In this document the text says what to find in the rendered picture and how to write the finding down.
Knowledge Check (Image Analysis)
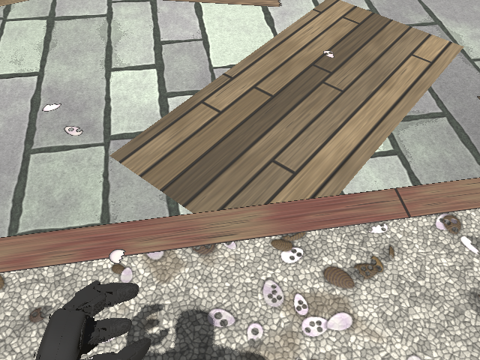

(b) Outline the robot left hand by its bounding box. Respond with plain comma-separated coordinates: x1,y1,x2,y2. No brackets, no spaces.
34,280,151,360

